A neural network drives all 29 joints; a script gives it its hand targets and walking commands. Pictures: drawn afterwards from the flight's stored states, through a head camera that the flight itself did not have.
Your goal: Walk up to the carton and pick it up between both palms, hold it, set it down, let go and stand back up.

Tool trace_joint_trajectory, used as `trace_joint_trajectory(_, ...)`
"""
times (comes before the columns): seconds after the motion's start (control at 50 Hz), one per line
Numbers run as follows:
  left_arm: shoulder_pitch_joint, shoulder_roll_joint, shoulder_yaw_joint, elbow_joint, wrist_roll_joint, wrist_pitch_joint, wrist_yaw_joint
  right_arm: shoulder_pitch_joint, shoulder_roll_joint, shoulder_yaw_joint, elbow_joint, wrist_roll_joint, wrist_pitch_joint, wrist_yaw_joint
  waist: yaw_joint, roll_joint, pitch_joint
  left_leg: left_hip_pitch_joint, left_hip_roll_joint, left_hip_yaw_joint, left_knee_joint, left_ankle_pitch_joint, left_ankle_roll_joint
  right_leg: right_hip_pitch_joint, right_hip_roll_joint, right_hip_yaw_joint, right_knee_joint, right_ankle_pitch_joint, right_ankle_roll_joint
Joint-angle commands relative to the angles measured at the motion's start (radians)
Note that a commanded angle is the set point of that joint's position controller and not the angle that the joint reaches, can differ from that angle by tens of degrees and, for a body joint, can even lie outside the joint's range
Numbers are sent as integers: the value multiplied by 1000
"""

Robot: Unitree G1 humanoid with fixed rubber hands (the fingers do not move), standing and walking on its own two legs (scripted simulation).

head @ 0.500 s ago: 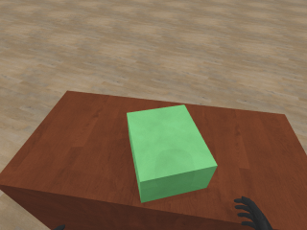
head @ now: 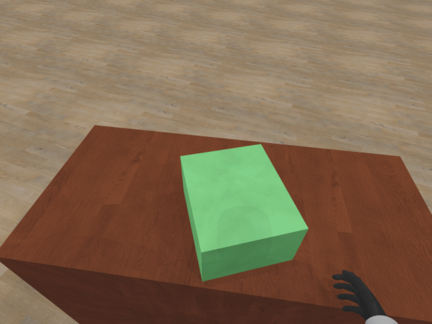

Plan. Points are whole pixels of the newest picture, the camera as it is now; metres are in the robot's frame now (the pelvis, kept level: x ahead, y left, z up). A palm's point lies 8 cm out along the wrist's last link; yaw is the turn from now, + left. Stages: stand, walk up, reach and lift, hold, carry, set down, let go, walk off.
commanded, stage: stand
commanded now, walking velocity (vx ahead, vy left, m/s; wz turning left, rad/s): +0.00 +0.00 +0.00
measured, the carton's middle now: (234, 206) +0.42 -0.01 -0.07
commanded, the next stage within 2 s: none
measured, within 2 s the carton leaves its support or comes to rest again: neither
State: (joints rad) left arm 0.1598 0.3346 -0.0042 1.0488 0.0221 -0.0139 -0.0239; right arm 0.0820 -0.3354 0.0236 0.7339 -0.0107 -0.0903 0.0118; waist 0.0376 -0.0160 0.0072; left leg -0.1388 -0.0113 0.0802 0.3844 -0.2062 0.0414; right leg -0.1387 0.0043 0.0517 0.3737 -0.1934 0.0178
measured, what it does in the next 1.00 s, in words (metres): stands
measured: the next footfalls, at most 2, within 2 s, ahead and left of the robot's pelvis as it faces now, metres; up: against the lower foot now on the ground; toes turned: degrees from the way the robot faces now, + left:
none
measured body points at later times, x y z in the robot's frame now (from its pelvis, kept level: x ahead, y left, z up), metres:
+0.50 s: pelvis +0.00 +0.00 +0.00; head +0.00 +0.01 +0.45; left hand +0.08 +0.30 -0.14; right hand +0.21 -0.26 -0.06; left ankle +0.00 +0.09 -0.75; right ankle +0.01 -0.13 -0.74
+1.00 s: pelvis +0.00 +0.01 +0.00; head -0.01 +0.01 +0.45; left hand +0.08 +0.30 -0.13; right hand +0.21 -0.27 -0.06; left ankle +0.00 +0.09 -0.75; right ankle +0.01 -0.13 -0.74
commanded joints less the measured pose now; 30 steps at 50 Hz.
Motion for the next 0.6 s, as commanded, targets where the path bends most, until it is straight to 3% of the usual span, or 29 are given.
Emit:
trace_joint_trajectory(0.0, -46, 206, 41, -57, -4, -14, 14, 58, -203, -77, 61, -5, 47, -30, -26, 93, 12, 37, 149, -122, -83, 62, -6, -76, -100, 96, -63, 82, -41)
trace_joint_trajectory(0.02, -81, 197, 40, -64, -2, -12, 18, 31, -201, -74, 48, -8, 39, -30, -40, 71, 16, 13, 151, -128, -97, 87, -4, -64, -105, 83, -48, 91, -42)
trace_joint_trajectory(0.04, -66, 201, 36, -57, 4, -9, 19, 25, -213, -70, 59, -16, 44, -32, -26, 82, 26, 22, 158, -137, -99, 116, 5, -71, -94, 61, -43, 97, -41)
trace_joint_trajectory(0.06, -32, 219, 42, -44, 7, -14, 23, 51, -207, -73, 68, -4, 40, -30, -33, 99, 53, 2, 150, -129, -128, 64, -3, -70, -89, 75, -46, 80, -38)
trace_joint_trajectory(0.08, -35, 188, 48, -44, -1, -16, 21, 9, -229, -80, 76, -18, 45, -26, -13, 85, 15, 27, 152, -128, -120, 10, -1, -68, -87, 55, -47, 52, -34)
trace_joint_trajectory(0.12, -58, 198, 37, -46, 3, -14, 23, 27, -211, -75, 60, -11, 46, -27, -41, 122, 43, 30, 145, -119, -106, 26, -12, -96, -106, 93, -57, 66, -49)
trace_joint_trajectory(0.14, -48, 193, 46, -39, -4, -13, 18, 19, -238, -82, 65, -19, 44, -27, -33, 69, 23, 39, 157, -124, -91, 58, -5, -71, -105, 77, -50, 79, -36)
trace_joint_trajectory(0.16, -103, 231, 48, -60, 5, -20, 25, 5, -204, -73, 71, -12, 51, -27, -29, -41, 6, 43, 162, -140, -99, 80, 10, -80, -93, 66, -41, 71, -50)
trace_joint_trajectory(0.18, -102, 205, 47, -66, 3, -16, 19, 21, -222, -68, 68, -6, 49, -28, -30, 71, 31, 5, 149, -132, -120, 28, -6, -67, -94, 78, -63, 64, -40)
trace_joint_trajectory(0.2, -74, 187, 43, -68, -6, -19, 17, 19, -213, -70, 71, -7, 46, -27, -21, 123, 6, 25, 136, -121, -110, -11, -4, -50, -104, 95, -56, 63, -44)
trace_joint_trajectory(0.22, -51, 211, 42, -42, -4, -18, 17, 13, -203, -77, 74, -8, 42, -24, -35, 33, 5, 39, 151, -140, -106, -15, -3, -61, -109, 96, -63, 35, -53)
trace_joint_trajectory(0.24, -68, 187, 38, -52, -10, -24, 6, -36, -225, -69, 67, -10, 43, -23, -15, 127, -4, 31, 143, -119, -103, -6, -5, -60, -96, 91, -83, 48, -43)
trace_joint_trajectory(0.26, -102, 213, 47, -60, 3, -21, 13, -19, -198, -69, 62, -10, 43, -20, -43, 130, -23, 32, 137, -106, -97, -32, -13, -56, -97, 92, -75, 68, -44)
trace_joint_trajectory(0.28, -89, 220, 41, -45, -4, -17, 10, 18, -219, -70, 69, -15, 46, -25, -38, 65, 39, -12, 152, -136, -118, -14, -4, -60, -103, 95, -75, 60, -46)
trace_joint_trajectory(0.3, -73, 213, 37, -39, 5, -21, 7, 4, -203, -69, 80, -13, 43, -27, -36, 95, 7, 27, 152, -122, -107, 28, -12, -65, -106, 87, -71, 60, -50)
trace_joint_trajectory(0.34, -65, 207, 46, -23, -8, -15, 14, 54, -227, -82, 88, -8, 42, -33, -42, 99, 71, -24, 154, -121, -132, 22, 1, -70, -98, 89, -67, 81, -43)
trace_joint_trajectory(0.36, -70, 207, 39, -30, -9, -12, 13, 19, -252, -88, 105, -7, 47, -30, -32, 57, 32, 9, 152, -120, -124, 21, -2, -69, -95, 70, -59, 74, -44)
trace_joint_trajectory(0.38, -77, 215, 47, -45, 1, -17, 11, 40, -242, -89, 98, -12, 47, -32, -43, 102, -8, 49, 160, -122, -123, 22, 6, -63, -91, 56, -51, 73, -43)
trace_joint_trajectory(0.42, -72, 200, 39, -38, -11, -19, 13, -11, -209, -73, 81, -15, 43, -22, -24, 146, -22, 49, 156, -112, -101, 93, -1, -43, -112, 94, -58, 123, -58)
trace_joint_trajectory(0.44, -58, 196, 41, -41, -11, -20, 9, 0, -228, -77, 91, -13, 43, -21, -16, 97, -35, 42, 152, -106, -106, 87, -8, -18, -101, 81, -58, 119, -46)
trace_joint_trajectory(0.46, -55, 216, 45, -40, -12, -24, 13, 34, -186, -63, 97, -11, 47, -26, -32, 106, -56, 42, 163, -125, -107, 97, -3, -10, -104, 76, -53, 122, -54)
trace_joint_trajectory(0.48, -77, 208, 34, -51, -4, -22, 11, 17, -215, -73, 102, -4, 54, -34, -15, 90, 11, 19, 159, -136, -126, 89, -1, -47, -102, 78, -42, 106, -41)
trace_joint_trajectory(0.5, -78, 209, 45, -31, -4, -17, 17, 11, -209, -69, 102, -9, 47, -31, -19, 81, 17, 37, 168, -122, -114, 89, 3, -50, -106, 76, -51, 103, -49)
trace_joint_trajectory(0.52, -57, 186, 32, -31, -8, -13, 19, -1, -241, -87, 89, -18, 51, -31, -11, 105, -12, 59, 156, -106, -115, 127, 4, -34, -104, 71, -51, 123, -50)
trace_joint_trajectory(0.54, -76, 219, 41, -33, 5, -10, 19, 10, -220, -77, 95, -11, 52, -33, -36, 83, 25, 69, 163, -103, -118, 141, -6, -82, -95, 63, -59, 120, -49)
trace_joint_trajectory(0.56, -49, 205, 38, -41, 0, -14, 16, 1, -247, -86, 105, -4, 46, -28, -24, 71, -11, 63, 162, -107, -117, 100, 2, -63, -89, 58, -54, 92, -45)
trace_joint_trajectory(0.58, -87, 198, 39, -46, 1, -8, 18, -11, -238, -94, 96, -10, 44, -24, -53, 151, 17, 54, 141, -72, -114, 56, -15, -65, -95, 70, -62, 102, -34)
